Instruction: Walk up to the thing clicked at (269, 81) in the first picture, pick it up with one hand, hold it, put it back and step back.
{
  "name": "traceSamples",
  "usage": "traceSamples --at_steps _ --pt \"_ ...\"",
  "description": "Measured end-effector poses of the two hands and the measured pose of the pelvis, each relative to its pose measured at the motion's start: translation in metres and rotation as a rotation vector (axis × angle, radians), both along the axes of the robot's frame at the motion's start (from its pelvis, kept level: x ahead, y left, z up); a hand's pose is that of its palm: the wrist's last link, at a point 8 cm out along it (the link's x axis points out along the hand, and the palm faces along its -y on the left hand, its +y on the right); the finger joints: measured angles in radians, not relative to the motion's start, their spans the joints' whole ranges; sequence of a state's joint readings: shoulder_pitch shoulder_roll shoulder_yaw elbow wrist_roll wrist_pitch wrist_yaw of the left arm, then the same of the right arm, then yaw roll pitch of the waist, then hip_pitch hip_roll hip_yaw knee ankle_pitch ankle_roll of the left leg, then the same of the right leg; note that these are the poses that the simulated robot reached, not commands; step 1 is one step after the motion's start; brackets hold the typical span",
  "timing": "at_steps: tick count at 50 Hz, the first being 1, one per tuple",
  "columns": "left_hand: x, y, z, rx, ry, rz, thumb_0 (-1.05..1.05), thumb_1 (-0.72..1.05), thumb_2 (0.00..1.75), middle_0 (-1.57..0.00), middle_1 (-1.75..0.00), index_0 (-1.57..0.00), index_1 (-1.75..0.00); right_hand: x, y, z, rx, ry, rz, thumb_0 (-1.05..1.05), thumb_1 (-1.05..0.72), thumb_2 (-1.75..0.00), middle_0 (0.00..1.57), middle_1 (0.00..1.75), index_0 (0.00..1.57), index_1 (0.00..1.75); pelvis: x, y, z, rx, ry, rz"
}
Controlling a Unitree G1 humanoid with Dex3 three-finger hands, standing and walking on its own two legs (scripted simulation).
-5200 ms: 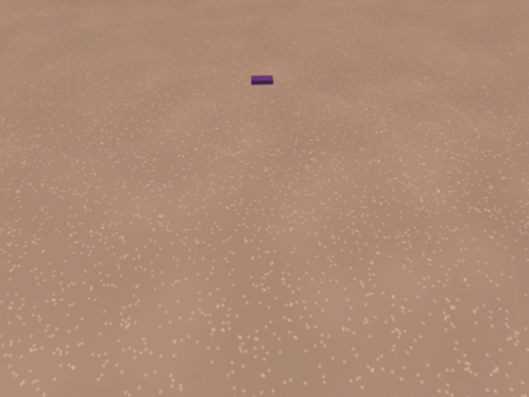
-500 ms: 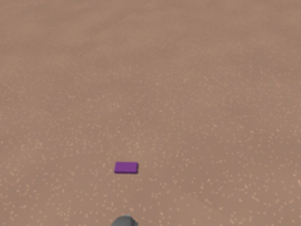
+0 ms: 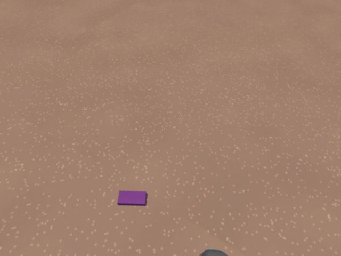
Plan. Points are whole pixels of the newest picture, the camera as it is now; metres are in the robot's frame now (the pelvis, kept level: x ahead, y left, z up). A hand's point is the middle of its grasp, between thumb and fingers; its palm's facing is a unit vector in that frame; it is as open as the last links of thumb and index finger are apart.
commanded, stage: walk up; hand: left
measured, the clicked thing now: (132, 198) +0.51 +0.22 -0.75
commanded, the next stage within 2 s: stand in 1.22 s
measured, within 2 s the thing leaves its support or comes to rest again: neither
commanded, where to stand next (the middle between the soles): +0.08 -0.01 m, yaw +1 degrees
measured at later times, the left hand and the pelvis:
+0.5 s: hand out of the picture +0.14 +0.23 -0.14, palm faces -0.04 -0.94 -0.32, open 7.4 cm; pelvis +0.02 -0.01 +0.01, yaw -1 degrees
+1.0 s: hand out of the picture +0.09 +0.24 -0.14, palm faces -0.02 -0.94 -0.35, open 7.4 cm; pelvis +0.03 -0.01 +0.02, yaw -1 degrees
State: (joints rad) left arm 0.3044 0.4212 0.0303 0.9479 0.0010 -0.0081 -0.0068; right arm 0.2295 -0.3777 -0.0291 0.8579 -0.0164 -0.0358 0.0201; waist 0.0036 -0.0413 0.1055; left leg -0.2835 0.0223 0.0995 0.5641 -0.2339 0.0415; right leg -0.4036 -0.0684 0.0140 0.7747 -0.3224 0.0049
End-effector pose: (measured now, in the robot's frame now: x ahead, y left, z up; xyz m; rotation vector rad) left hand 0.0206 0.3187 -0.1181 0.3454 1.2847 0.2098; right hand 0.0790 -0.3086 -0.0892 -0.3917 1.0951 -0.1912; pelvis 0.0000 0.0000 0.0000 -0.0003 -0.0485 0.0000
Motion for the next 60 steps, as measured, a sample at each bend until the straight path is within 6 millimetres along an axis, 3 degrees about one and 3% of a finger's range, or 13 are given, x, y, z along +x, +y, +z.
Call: traceSamples --at_steps 5,11,20,26,35,47,60 --pt "0.007 -0.009 0.005 0.057 0.007 0.013 0.01 0.91 0.90 -0.20 -0.30 -0.20 -0.30 0.018 -0.009 -0.028 0.047 0.007 -0.020 0.00 -0.90 -0.90 0.21 0.30 0.21 0.30 0.008 -0.011 -0.010 -0.015 -0.004 -0.011" --pt "0.032 -0.025 0.015 0.049 -0.040 -0.015 0.01 0.91 0.90 -0.20 -0.30 -0.20 -0.30 0.028 0.001 -0.039 0.113 0.019 -0.025 0.00 -0.90 -0.90 0.20 0.30 0.21 0.30 0.012 -0.015 -0.004 0.005 0.003 -0.009" --pt "0.091 -0.042 0.017 -0.018 -0.156 -0.060 0.01 0.91 0.90 -0.20 -0.30 -0.20 -0.30 0.013 0.001 -0.025 0.097 0.067 -0.052 0.00 -0.90 -0.90 0.21 0.30 0.21 0.30 0.015 -0.016 0.006 0.009 0.001 -0.014" --pt "0.110 -0.047 0.015 -0.056 -0.173 -0.070 0.00 0.91 0.90 -0.20 -0.30 -0.20 -0.30 0.002 -0.010 -0.011 0.050 0.098 -0.080 0.00 -0.90 -0.90 0.21 0.30 0.21 0.30 0.019 -0.014 0.012 0.004 0.001 -0.016" --pt "0.098 -0.041 0.011 -0.057 -0.102 -0.045 0.00 0.91 0.90 -0.20 -0.30 -0.20 -0.30 -0.001 -0.016 -0.004 0.022 0.119 -0.105 0.00 -0.90 -0.90 0.20 0.30 0.21 0.30 0.023 -0.012 0.016 0.001 0.004 -0.019" --pt "0.068 -0.030 0.015 -0.024 -0.012 0.012 0.01 0.91 0.90 -0.20 -0.30 -0.20 -0.30 0.021 0.000 -0.014 0.073 0.117 -0.078 0.00 -0.90 -0.90 0.21 0.30 0.21 0.30 0.030 -0.011 0.018 0.000 0.008 -0.011" --pt "0.077 -0.035 0.015 -0.031 -0.025 0.024 0.01 0.91 0.90 -0.20 -0.30 -0.20 -0.30 0.040 0.004 -0.013 0.080 0.102 -0.069 0.00 -0.90 -0.90 0.21 0.30 0.21 0.30 0.038 -0.012 0.019 0.002 0.013 -0.005"
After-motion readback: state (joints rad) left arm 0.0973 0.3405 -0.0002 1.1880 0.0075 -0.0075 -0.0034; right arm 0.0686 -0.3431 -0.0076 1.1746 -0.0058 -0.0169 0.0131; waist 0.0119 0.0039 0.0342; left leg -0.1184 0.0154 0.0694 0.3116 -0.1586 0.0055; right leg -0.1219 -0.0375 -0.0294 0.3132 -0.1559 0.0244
